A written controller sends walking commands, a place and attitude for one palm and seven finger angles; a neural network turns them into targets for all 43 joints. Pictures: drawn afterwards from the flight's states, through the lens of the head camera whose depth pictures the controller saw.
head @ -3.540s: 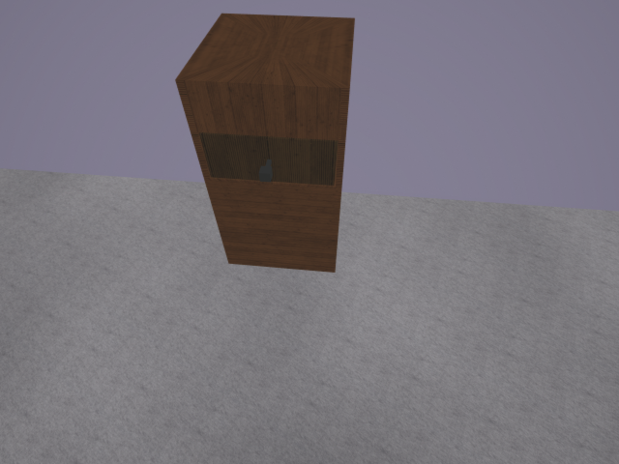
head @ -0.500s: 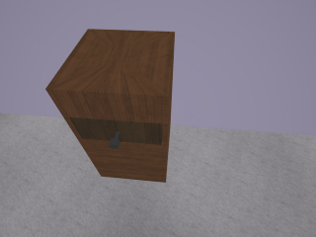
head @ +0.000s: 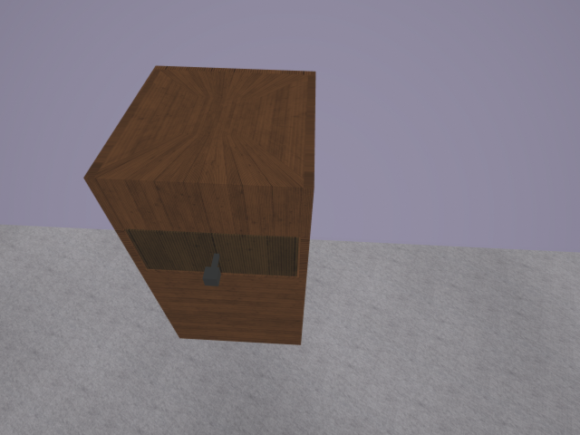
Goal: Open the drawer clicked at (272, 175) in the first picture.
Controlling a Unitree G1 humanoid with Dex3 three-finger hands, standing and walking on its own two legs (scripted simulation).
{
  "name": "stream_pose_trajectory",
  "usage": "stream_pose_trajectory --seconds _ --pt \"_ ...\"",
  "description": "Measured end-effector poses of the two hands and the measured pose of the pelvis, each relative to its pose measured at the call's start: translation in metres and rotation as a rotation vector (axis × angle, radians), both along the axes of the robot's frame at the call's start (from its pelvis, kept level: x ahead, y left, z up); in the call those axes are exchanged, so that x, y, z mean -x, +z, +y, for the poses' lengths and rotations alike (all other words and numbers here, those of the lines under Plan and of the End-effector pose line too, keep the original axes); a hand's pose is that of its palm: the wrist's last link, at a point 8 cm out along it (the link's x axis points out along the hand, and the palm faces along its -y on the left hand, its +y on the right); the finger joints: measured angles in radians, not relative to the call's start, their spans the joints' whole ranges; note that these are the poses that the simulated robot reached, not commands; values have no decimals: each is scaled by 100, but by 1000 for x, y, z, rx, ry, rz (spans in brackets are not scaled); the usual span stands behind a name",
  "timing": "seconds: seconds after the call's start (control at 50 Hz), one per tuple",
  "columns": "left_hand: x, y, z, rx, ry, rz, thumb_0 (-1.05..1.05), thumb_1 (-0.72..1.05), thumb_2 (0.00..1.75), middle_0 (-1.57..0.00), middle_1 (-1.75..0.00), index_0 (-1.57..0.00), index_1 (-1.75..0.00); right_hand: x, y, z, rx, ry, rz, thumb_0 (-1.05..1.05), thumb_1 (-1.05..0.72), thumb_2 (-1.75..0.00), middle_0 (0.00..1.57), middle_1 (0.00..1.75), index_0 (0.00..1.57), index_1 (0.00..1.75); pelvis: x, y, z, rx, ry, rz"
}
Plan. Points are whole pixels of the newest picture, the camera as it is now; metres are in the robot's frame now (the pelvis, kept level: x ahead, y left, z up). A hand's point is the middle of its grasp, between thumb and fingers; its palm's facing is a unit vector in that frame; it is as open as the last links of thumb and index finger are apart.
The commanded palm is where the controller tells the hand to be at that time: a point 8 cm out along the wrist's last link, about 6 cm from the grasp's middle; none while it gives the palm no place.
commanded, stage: come to a stop and stand still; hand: left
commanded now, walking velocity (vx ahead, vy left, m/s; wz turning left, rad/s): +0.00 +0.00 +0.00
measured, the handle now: (213, 269) +0.49 +0.21 -0.23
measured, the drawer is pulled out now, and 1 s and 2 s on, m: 0.00 0.00 0.00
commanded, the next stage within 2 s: look again from close up in 0.04 s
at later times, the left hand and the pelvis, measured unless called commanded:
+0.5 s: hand out of the picture -0.01 +0.18 -0.19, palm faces +0.03 -0.98 -0.17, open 7.3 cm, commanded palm none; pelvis -0.01 +0.02 -0.01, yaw +0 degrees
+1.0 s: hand (150, 383) +0.19 +0.20 -0.03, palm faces +0.03 -0.42 -0.91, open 8.0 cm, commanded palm +0.11 +0.24 -0.04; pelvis -0.05 +0.01 -0.03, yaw -3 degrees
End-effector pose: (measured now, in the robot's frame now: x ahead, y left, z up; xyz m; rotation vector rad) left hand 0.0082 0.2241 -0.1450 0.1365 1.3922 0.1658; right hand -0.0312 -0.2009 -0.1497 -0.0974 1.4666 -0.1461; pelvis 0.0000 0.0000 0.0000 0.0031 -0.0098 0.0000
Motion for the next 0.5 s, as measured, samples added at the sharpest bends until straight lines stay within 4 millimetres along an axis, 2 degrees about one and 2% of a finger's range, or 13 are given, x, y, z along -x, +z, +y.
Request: stream_pose_trajectory --seconds 0.16,0.28,0.38,0.5 --pt "1 -1 -5 -6 -1 15 0 92 90 -20 -30 -20 -30 -12 -2 -1 -3 -5 -16 0 -91 -89 20 30 20 30 -7 -1 -1 4 -3 4" --pt "8 -8 -5 5 -25 -5 0 92 90 -20 -30 -20 -30 -31 -2 -14 39 11 -103 1 -92 -89 20 30 20 30 -3 -7 5 15 2 -8" --pt "12 -12 1 17 -19 -38 1 92 90 -20 -30 -20 -30 -43 1 -13 59 36 -170 1 -92 -89 20 30 20 30 1 -9 11 16 3 -32" --pt "21 -11 9 22 -18 -58 1 92 90 -20 -30 -20 -30 -39 3 -8 62 55 -195 1 -93 -89 20 30 20 30 12 -8 18 14 2 -43"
